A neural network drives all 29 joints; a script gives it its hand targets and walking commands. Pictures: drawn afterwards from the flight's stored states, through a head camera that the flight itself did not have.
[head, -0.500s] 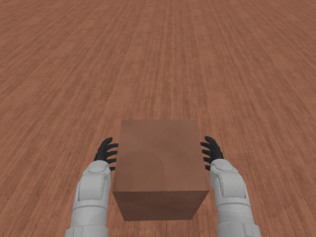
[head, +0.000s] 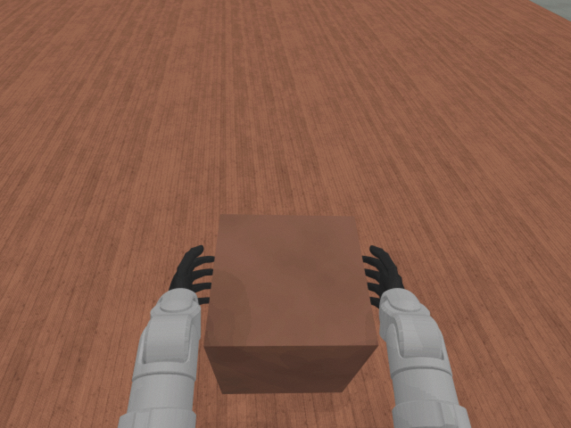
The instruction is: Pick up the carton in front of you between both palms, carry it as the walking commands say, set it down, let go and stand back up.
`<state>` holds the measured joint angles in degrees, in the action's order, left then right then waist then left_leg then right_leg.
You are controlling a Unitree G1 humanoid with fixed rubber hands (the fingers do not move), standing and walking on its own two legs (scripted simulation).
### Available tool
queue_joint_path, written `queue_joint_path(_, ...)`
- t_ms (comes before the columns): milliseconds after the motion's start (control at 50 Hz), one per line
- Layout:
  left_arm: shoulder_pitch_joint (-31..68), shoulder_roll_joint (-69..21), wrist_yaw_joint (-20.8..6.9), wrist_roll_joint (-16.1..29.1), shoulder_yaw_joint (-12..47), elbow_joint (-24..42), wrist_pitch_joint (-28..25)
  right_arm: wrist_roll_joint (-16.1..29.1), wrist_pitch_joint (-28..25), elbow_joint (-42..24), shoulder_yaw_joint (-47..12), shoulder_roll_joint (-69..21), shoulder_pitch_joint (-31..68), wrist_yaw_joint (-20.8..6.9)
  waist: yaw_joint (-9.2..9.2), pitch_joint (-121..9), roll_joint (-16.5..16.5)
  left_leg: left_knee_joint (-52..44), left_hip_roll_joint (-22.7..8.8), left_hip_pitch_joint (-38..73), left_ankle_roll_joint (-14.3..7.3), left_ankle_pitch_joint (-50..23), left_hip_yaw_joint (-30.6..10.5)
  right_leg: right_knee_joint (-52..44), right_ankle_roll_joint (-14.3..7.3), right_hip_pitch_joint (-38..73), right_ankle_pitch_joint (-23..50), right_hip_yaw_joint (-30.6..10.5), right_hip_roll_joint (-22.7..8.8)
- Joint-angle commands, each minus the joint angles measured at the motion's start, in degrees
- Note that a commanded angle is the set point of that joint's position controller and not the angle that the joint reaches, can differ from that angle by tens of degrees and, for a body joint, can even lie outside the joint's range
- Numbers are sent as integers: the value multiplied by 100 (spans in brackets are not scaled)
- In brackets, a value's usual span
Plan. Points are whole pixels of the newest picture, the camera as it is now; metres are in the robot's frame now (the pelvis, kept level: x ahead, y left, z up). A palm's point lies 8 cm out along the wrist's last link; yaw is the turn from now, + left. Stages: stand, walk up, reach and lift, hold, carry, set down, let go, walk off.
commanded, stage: set down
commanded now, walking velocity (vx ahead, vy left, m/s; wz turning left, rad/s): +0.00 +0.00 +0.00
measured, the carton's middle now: (285, 309) +0.31 +0.00 -0.05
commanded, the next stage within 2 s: none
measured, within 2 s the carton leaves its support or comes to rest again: neither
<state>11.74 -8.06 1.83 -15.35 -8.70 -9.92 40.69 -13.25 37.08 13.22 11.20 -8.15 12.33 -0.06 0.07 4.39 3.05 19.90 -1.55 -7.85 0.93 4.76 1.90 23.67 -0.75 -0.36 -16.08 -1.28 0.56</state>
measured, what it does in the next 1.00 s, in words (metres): lowers itself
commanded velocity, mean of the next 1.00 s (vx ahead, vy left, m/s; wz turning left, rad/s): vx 0.00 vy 0.00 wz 0.00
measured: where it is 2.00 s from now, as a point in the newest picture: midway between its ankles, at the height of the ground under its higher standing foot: outside the picture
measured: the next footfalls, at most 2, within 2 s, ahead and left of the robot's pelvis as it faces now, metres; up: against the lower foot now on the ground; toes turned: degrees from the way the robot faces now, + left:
none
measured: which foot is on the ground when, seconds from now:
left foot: down 0.00-1.00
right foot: down 0.00-1.00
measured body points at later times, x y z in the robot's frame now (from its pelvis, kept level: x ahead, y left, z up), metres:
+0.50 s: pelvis -0.03 +0.04 -0.05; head +0.13 +0.06 +0.37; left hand +0.36 +0.16 -0.11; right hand +0.36 -0.14 -0.09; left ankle +0.08 +0.13 -0.74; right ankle -0.02 -0.11 -0.74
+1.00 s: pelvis -0.05 +0.00 -0.18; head +0.21 +0.03 +0.19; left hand +0.42 +0.18 -0.27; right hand +0.42 -0.12 -0.25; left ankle +0.07 +0.13 -0.74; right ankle -0.02 -0.11 -0.74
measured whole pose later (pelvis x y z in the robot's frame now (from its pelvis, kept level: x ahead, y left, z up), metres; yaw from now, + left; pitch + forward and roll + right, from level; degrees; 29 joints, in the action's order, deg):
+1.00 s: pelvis -0.05 +0.00 -0.18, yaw -3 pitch +41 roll -3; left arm 51.6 -1.1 -2.5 -19.2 -27.5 -33.7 18.4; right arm -14.4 16.3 32.4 30.8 -9.0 50.9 3.1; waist -1.2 -7.8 3.4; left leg 75.1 -1.4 -98.3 1.1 18.2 -3.1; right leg 80.7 0.2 -90.2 -31.9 -0.3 4.3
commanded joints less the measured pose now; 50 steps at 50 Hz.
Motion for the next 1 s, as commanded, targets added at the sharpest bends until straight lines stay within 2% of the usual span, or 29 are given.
queue_joint_path(0, 2664, -5077, -1258, 1226, 2780, 216, -310, 1100, -234, -33, -2812, -4924, 2900, -1295, -160, -1033, -94, 289, 725, 2346, -146, -129, -510, -913, -176, -2304, 67, -574, 147)
queue_joint_path(60, 3322, -5329, -1325, 1165, 2518, -317, -384, 827, -430, 580, -2311, -4858, 3424, -1408, -41, -981, -77, 401, 652, 2373, -89, 570, -559, -831, -380, -2663, -758, -506, 150)
queue_joint_path(80, 3555, -5448, -1351, 1120, 2390, -582, -431, 705, -515, 820, -2115, -4836, 3672, -1462, -4, -975, -175, 429, 644, 2333, -71, 776, -576, -722, -415, -2804, -892, -465, 177)
queue_joint_path(140, 4235, -5503, -1373, 854, 1779, -1469, -633, 241, -790, 1609, -1303, -4711, 4333, -1561, 99, -981, -311, 487, 532, 2015, -20, 1377, -739, -333, -448, -2892, -1063, -390, 283)
queue_joint_path(180, 4499, -5302, -1283, 523, 1225, -1930, -774, -116, -937, 2039, -725, -4504, 4639, -1537, 124, -888, -387, 547, 471, 1662, -12, 1615, -833, -35, -420, -2944, -1005, -359, 367)
queue_joint_path(260, 4551, -4386, -1017, -164, 49, -2442, -1151, -781, -1229, 2609, 372, -3719, 4711, -1358, 57, -789, -363, 900, 505, 915, -45, 1505, -845, 526, -356, -3416, -831, -327, 424)
queue_joint_path(320, 4473, -3762, -876, -469, -395, -2578, -1559, -942, -1539, 2691, 717, -3232, 4704, -1279, 2, -1020, -325, 1298, 566, 343, -83, 910, -744, 923, -286, -3922, -556, -293, 496)
queue_joint_path(400, 4591, -3708, -767, -430, -196, -2558, -2268, -812, -2193, 2694, 537, -3220, 4752, -1277, 54, -1831, -280, 1944, 622, -34, -165, 36, -807, 1507, -167, -4772, -236, -231, 631)
queue_joint_path(500, 5208, -4258, -684, -65, 745, -2504, -3116, -197, -3005, 2637, -338, -3754, 5239, -1317, 249, -3631, -345, 3056, 674, 7, -132, -1061, -959, 2379, -24, -6201, 38, -65, 779)
queue_joint_path(560, 5654, -4573, -685, 245, 1547, -2097, -3279, 272, -3160, 2198, -1121, -4123, 5582, -1331, 221, -5260, -471, 3779, 641, 367, -96, -1917, -982, 2906, 62, -7108, 171, 65, 866)
queue_joint_path(600, 5891, -4619, -694, 459, 1983, -1813, -3232, 584, -3109, 1865, -1572, -4268, 5840, -1304, 134, -6255, -566, 4153, 650, 470, -81, -2245, -928, 3202, 122, -7479, 225, 113, 907)
queue_joint_path(640, 6046, -4634, -763, 569, 2210, -1690, -3088, 767, -2958, 1716, -1885, -4463, 6000, -1292, 21, -6773, -608, 4413, 715, 72, -68, -2081, -789, 3435, 165, -7640, 187, 126, 945)
queue_joint_path(680, 6142, -4641, -886, 589, 2251, -1721, -2908, 828, -2763, 1698, -1993, -4660, 6138, -1296, -66, -6800, -565, 4572, 786, -686, -67, -1583, -638, 3622, 193, -7739, 57, 133, 974)
queue_joint_path(740, 6225, -4667, -1172, 510, 2034, -2028, -2613, 761, -2418, 1924, -1883, -5028, 6298, -1320, -154, -6288, -415, 4707, 869, -2081, -93, -627, -393, 3807, 237, -7805, -256, 123, 976)
queue_joint_path(800, 6368, -4637, -1476, 379, 1645, -2369, -2371, 633, -2135, 2236, -1576, -5216, 6508, -1322, -214, -5813, -302, 4867, 901, -3206, -127, -50, -209, 3950, 288, -7910, -470, 107, 973)
queue_joint_path(880, 6632, -4479, -1733, 280, 1204, -2740, -2275, 535, -2013, 2457, -1250, -5230, 6835, -1231, -267, -5708, -230, 5220, 919, -4225, -171, -17, -110, 4259, 334, -8097, -320, 107, 999)
queue_joint_path(980, 6955, -4219, -1847, 333, 998, -2956, -2363, 554, -2124, 2470, -1167, -5127, 7161, -1007, -301, -6072, -223, 5740, 912, -5011, -161, -262, -47, 4772, 390, -8342, 27, 140, 1054)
